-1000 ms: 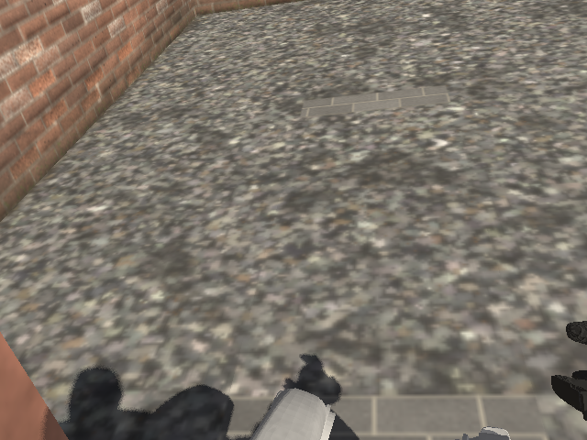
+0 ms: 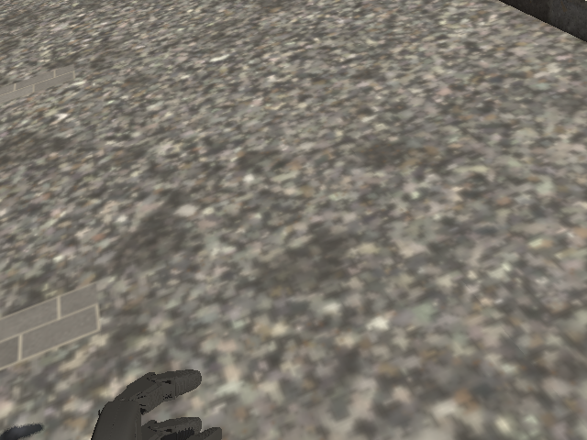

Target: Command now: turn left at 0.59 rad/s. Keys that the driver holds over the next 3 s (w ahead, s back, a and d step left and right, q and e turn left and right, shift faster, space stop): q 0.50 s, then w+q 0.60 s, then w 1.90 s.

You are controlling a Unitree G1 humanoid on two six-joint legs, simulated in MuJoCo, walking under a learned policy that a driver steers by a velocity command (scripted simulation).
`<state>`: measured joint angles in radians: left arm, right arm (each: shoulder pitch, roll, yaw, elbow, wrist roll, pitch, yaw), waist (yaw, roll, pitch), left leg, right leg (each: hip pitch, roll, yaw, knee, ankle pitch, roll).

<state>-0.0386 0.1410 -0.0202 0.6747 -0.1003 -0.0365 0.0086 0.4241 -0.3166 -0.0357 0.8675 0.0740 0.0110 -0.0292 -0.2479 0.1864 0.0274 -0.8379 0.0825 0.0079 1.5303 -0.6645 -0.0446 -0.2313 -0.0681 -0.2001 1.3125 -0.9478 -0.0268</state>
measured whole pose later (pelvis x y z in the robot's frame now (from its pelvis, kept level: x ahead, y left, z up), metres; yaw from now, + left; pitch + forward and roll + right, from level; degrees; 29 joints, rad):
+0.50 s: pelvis +0.11 -0.13 +0.12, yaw +22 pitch +4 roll +0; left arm 0.08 0.26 0.02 0.63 -0.01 -0.04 0.02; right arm 0.10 -0.28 -0.06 0.64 0.02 0.05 -0.03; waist 0.00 -0.02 0.07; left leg -0.45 -0.05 -0.12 0.60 -0.22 0.02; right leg -0.48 -0.03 0.10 0.71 -0.28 0.10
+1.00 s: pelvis +0.22 -0.07 +0.12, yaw +41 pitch +4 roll -2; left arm 0.33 0.30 0.09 0.77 -0.02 -0.07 0.02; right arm 0.09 -0.23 -0.05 0.61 0.03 0.00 0.05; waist 0.08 -0.02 0.00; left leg -0.53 0.06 0.06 0.70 -0.28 0.06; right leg -0.04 -0.11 -0.23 0.42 -0.41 0.07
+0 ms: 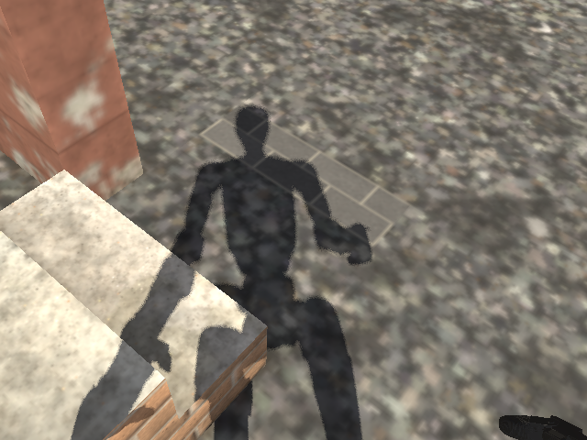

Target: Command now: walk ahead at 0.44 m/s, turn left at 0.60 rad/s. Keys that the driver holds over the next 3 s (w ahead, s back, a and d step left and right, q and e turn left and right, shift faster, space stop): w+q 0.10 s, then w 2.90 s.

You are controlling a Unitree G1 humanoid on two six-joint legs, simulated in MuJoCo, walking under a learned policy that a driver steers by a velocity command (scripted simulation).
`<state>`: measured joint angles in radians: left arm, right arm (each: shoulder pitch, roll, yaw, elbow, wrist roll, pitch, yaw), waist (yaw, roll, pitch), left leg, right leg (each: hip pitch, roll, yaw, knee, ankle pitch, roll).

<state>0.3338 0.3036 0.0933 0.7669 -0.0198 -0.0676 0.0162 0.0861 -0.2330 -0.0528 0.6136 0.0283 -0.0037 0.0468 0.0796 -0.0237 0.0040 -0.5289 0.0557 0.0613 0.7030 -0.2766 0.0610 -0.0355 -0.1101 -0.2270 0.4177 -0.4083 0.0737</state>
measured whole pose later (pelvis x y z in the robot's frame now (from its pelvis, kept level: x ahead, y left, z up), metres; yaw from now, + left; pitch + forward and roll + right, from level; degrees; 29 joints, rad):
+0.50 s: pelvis +0.14 +0.03 +0.00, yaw +11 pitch +2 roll -1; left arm 0.07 0.23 0.04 0.66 0.02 -0.04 0.00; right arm 0.16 -0.24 -0.03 0.75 0.00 0.01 -0.04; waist -0.01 -0.05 0.05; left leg -0.24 -0.09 -0.07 0.58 -0.38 0.07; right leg -0.40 0.00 0.01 0.53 -0.13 0.01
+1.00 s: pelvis +0.15 +0.03 +0.01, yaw +11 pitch -2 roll -1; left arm 0.12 0.22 0.07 0.78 0.02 -0.01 0.03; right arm 0.20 -0.20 -0.04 0.95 -0.01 0.01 -0.03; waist 0.03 -0.04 0.07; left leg -0.10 -0.07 -0.07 0.48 -0.35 0.06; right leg -0.27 0.00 0.00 0.44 -0.14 0.02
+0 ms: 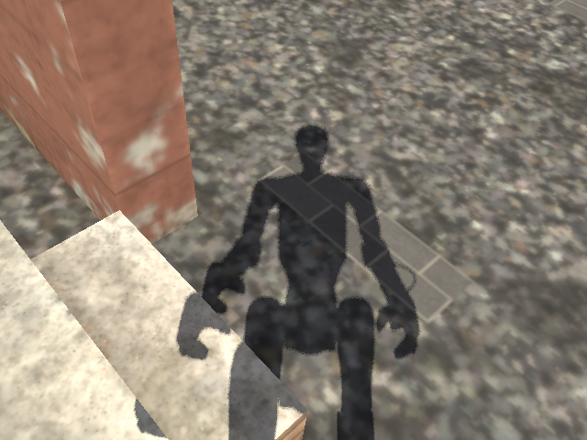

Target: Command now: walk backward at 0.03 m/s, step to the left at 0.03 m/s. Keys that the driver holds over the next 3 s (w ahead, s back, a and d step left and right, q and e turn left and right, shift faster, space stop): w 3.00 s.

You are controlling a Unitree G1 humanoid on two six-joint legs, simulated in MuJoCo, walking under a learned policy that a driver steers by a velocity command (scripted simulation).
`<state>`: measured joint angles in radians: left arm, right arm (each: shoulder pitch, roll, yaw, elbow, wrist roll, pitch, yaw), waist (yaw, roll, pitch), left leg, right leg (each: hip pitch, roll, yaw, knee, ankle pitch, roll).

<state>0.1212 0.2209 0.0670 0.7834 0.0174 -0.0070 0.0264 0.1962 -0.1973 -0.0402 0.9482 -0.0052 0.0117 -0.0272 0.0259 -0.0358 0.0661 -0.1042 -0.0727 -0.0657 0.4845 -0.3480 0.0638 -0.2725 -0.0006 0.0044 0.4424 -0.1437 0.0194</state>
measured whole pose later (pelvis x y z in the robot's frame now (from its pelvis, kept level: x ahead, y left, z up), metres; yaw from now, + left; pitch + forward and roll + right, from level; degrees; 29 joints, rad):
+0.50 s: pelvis +0.00 +0.00 +0.00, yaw +0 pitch -2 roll +0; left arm 0.13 0.23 0.06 0.99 0.01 -0.01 0.04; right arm 0.22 -0.21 -0.04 1.10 -0.01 0.00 -0.03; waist 0.02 -0.03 0.06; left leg -0.07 -0.08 -0.06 0.41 -0.31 0.07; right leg -0.25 -0.01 0.02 0.40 -0.12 0.02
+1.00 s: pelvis +0.00 +0.00 +0.00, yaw +0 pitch -1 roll +0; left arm 0.15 0.23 0.05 1.07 0.01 0.00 0.05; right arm 0.27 -0.20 -0.03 1.11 -0.01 0.00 -0.03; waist 0.02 -0.02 0.04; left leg -0.09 -0.08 -0.05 0.41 -0.31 0.06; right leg -0.27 -0.01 0.02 0.40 -0.12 0.02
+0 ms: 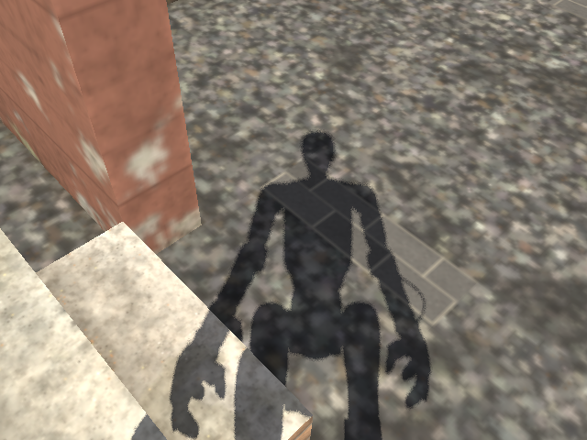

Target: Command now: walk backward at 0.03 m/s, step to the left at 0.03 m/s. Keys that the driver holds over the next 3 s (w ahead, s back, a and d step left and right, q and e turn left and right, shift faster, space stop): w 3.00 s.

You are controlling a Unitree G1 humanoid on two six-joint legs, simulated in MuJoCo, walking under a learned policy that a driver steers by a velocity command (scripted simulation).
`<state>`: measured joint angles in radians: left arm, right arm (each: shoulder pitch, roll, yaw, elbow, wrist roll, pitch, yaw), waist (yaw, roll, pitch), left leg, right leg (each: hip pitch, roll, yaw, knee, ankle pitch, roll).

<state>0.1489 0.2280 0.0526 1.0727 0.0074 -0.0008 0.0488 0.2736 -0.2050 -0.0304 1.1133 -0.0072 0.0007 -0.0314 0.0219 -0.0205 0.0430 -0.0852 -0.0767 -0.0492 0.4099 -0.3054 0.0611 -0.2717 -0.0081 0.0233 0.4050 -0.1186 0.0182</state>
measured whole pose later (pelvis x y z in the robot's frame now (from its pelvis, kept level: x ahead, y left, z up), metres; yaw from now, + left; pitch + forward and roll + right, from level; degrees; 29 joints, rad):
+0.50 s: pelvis +0.00 -0.01 +0.00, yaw +0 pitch +0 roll +0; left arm 0.18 0.22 0.05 1.09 0.01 0.01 0.05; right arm 0.32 -0.20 -0.03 1.10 -0.01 -0.01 -0.03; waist 0.02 -0.02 0.04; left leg -0.10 -0.07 -0.04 0.42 -0.31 0.05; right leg -0.28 0.00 0.03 0.42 -0.12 0.01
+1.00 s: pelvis +0.00 -0.01 +0.00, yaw +0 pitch +0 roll +0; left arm 0.20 0.21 0.05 1.08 0.00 0.01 0.06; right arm 0.35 -0.19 -0.03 1.08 0.00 -0.02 -0.03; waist 0.03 -0.01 0.03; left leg -0.10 -0.06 -0.04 0.42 -0.32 0.05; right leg -0.29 0.01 0.03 0.42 -0.13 0.01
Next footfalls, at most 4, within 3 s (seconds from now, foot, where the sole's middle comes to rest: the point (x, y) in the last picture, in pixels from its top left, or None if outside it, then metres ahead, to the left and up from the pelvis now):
none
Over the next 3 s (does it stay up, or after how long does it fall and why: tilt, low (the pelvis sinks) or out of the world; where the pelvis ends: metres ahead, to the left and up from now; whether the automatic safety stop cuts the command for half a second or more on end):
stays up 0.01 0.00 0.00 its command is cut before an obstacle from the start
